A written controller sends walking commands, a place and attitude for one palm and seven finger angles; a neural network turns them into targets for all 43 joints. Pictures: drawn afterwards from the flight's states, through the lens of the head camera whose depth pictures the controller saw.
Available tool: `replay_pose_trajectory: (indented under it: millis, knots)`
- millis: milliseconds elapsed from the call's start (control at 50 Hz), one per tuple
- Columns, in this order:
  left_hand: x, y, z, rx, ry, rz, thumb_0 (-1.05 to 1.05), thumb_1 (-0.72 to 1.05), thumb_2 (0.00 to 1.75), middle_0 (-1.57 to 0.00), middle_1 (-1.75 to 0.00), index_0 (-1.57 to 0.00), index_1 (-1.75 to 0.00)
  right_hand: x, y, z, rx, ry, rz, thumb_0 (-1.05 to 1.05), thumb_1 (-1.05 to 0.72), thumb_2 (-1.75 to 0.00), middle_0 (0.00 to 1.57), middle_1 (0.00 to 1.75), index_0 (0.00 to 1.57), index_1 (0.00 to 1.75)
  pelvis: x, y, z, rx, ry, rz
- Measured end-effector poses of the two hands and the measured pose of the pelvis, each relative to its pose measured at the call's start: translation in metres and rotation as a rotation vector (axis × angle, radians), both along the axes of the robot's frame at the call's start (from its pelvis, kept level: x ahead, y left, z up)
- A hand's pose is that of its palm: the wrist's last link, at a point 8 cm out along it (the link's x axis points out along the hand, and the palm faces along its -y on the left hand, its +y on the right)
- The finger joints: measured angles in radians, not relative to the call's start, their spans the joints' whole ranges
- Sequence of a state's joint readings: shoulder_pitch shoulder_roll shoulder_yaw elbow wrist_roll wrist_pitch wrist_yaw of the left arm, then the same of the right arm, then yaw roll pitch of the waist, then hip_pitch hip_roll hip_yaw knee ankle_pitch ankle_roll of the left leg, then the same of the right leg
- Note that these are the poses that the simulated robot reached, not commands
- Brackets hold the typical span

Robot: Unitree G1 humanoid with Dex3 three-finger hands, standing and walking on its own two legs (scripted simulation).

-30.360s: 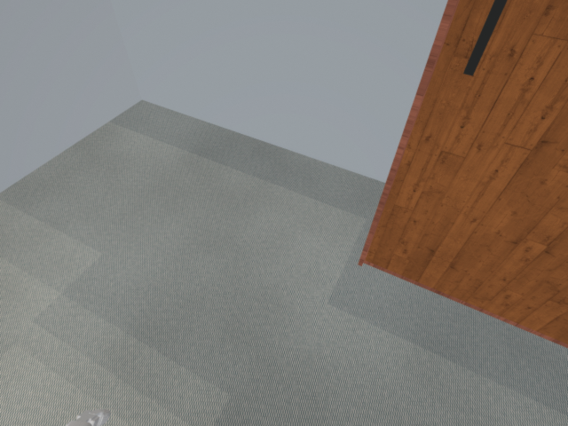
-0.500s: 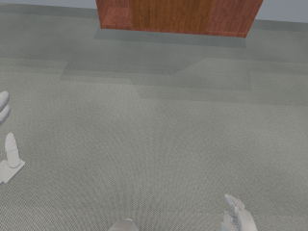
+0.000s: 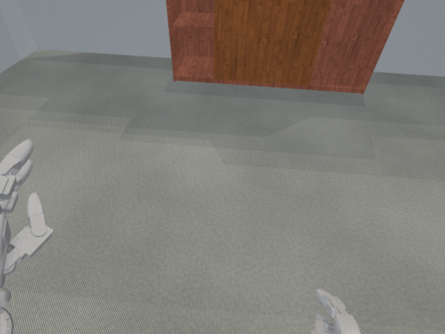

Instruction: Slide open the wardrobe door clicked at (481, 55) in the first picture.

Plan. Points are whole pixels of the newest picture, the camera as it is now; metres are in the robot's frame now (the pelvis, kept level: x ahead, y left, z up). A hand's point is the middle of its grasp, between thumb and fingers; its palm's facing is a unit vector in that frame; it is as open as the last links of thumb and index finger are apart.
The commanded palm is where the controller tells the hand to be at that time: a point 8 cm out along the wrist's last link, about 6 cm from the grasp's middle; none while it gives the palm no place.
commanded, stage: stop stepping back and stand still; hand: left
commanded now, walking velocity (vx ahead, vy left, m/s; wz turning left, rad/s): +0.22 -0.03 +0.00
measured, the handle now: out of the picture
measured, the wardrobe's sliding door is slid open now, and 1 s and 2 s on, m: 0.37 0.37 0.37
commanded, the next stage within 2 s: let the arm hang, fingers relaxed in 0.48 s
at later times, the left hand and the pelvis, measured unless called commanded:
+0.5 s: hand out of the picture +0.14 +0.28 +0.18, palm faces +0.41 -0.83 -0.38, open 7.4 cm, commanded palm +0.09 +0.31 +0.18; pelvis -0.05 +0.03 +0.01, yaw +0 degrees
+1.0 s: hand out of the picture +0.00 +0.19 -0.17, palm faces +0.02 -0.98 -0.19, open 6.9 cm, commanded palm none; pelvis -0.02 +0.01 +0.01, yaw +0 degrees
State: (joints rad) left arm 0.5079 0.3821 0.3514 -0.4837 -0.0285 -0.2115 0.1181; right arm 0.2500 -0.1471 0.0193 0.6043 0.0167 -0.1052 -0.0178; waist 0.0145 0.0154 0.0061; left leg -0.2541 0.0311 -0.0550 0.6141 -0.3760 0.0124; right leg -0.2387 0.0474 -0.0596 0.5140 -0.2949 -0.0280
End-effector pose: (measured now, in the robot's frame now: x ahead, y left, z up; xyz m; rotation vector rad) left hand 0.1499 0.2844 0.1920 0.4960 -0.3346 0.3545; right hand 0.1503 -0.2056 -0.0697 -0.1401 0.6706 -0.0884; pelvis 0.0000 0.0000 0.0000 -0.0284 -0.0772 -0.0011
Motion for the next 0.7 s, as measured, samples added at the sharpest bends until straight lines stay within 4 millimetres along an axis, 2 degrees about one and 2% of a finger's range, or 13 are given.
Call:
replay_pose_trajectory:
  millis: [80,160,220,280,380,480,580,600,620,660,700]
  knots:
    - [-0.019,0.003,-0.010,-0.062,0.010,0.018,0.01,0.89,0.90,-0.20,-0.30,-0.21,-0.31,-0.017,-0.003,-0.005,-0.032,0.052,0.011,0.01,-0.90,-0.89,0.21,0.30,0.20,0.30,-0.016,0.004,-0.002,0.024,0.008,0.009]
    - [-0.033,0.012,-0.013,-0.088,-0.015,0.014,0.01,0.89,0.90,-0.21,-0.30,-0.21,-0.31,-0.033,-0.008,0.001,-0.100,0.058,-0.012,0.01,-0.90,-0.89,0.20,0.30,0.20,0.30,-0.027,0.013,-0.004,0.015,0.028,0.005]
    - [-0.039,0.022,-0.012,-0.070,-0.080,-0.005,0.01,0.89,0.90,-0.21,-0.30,-0.21,-0.31,-0.041,-0.010,0.005,-0.147,0.014,-0.040,0.01,-0.90,-0.89,0.20,0.30,0.20,0.30,-0.038,0.021,-0.013,0.007,0.016,-0.009]
    - [-0.039,0.031,-0.009,-0.045,-0.101,-0.004,0.01,0.89,0.90,-0.21,-0.30,-0.21,-0.31,-0.051,-0.005,0.011,-0.125,-0.020,-0.069,0.01,-0.91,-0.89,0.20,0.30,0.20,0.30,-0.047,0.026,-0.011,0.021,-0.013,-0.007]
    - [-0.045,0.037,-0.001,-0.056,-0.078,-0.004,0.01,0.89,0.90,-0.20,-0.30,-0.21,-0.31,-0.066,0.010,0.013,-0.072,0.011,-0.054,0.01,-0.91,-0.89,0.20,0.30,0.20,0.30,-0.049,0.031,0.001,-0.023,0.013,0.006]
    - [-0.051,0.034,0.003,-0.033,-0.017,0.000,0.01,0.89,0.90,-0.20,-0.30,-0.21,-0.31,-0.070,0.022,0.008,-0.046,0.065,-0.039,0.01,-0.90,-0.89,0.20,0.30,0.20,0.30,-0.049,0.033,0.009,-0.044,0.036,-0.008]
    - [-0.040,0.029,0.003,0.006,0.038,0.024,0.01,0.89,0.90,-0.20,-0.30,-0.21,-0.31,-0.061,0.024,-0.001,-0.022,0.073,-0.021,0.01,-0.90,-0.89,0.20,0.30,0.20,0.30,-0.045,0.025,0.007,-0.019,0.045,-0.006]
    - [-0.035,0.028,-0.005,0.025,0.062,0.021,0.01,0.89,0.90,-0.20,-0.30,-0.21,-0.31,-0.058,0.022,-0.007,-0.012,0.072,-0.004,0.01,-0.90,-0.89,0.20,0.30,0.20,0.30,-0.044,0.024,0.004,-0.005,0.056,-0.006]
    - [-0.028,0.028,-0.024,0.027,0.126,0.021,0.01,0.90,0.90,-0.20,-0.30,-0.21,-0.31,-0.055,0.019,-0.015,0.000,0.082,0.012,0.01,-0.90,-0.89,0.20,0.30,0.20,0.30,-0.043,0.022,-0.001,0.012,0.069,-0.010]
    - [-0.013,0.029,-0.082,-0.061,0.356,0.038,0.00,0.90,0.90,-0.20,-0.30,-0.20,-0.30,-0.054,0.012,-0.032,0.014,0.129,0.020,0.01,-0.90,-0.89,0.20,0.30,0.20,0.30,-0.043,0.024,-0.006,0.000,0.077,-0.007]
    - [-0.011,0.024,-0.152,-0.173,0.627,0.059,0.00,0.90,0.90,-0.19,-0.30,-0.20,-0.30,-0.059,0.004,-0.045,0.009,0.183,0.014,0.01,-0.90,-0.89,0.20,0.30,0.20,0.30,-0.041,0.025,-0.009,-0.003,0.077,0.005]
